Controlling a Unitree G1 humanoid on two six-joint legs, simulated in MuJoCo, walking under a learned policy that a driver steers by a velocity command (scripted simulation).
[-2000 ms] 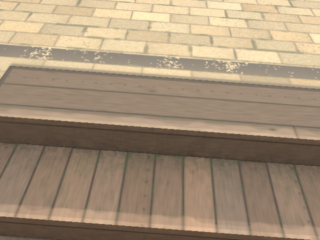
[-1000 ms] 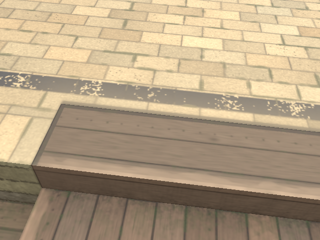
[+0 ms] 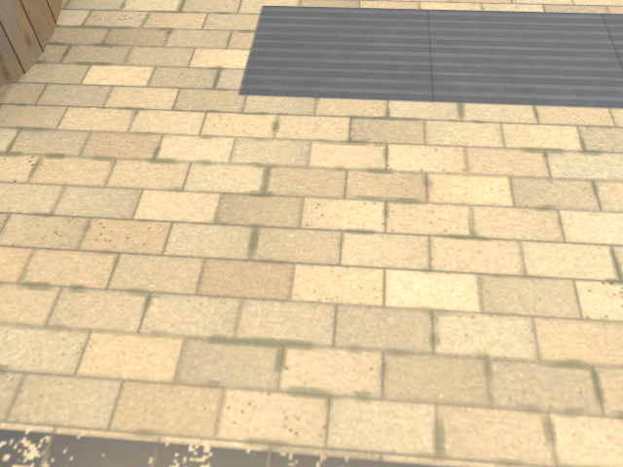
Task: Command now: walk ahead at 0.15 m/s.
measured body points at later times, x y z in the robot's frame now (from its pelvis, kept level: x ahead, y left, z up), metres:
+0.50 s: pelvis +0.12 -0.02 +0.09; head +0.12 -0.03 +0.54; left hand +0.21 +0.19 -0.04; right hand +0.18 -0.24 -0.05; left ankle +0.11 +0.06 -0.65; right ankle +0.16 -0.13 -0.65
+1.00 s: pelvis +0.15 -0.04 +0.09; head +0.14 -0.04 +0.54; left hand +0.19 +0.19 -0.05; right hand +0.17 -0.27 -0.06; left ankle +0.11 +0.06 -0.65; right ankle +0.16 -0.13 -0.65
